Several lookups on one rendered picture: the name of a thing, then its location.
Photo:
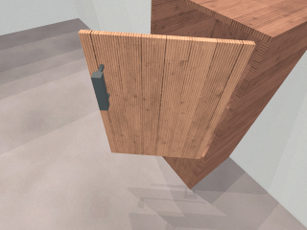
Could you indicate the cupboard door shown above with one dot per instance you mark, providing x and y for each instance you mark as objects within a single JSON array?
[{"x": 166, "y": 92}]

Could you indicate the handle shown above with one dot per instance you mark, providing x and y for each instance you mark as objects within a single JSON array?
[{"x": 99, "y": 85}]

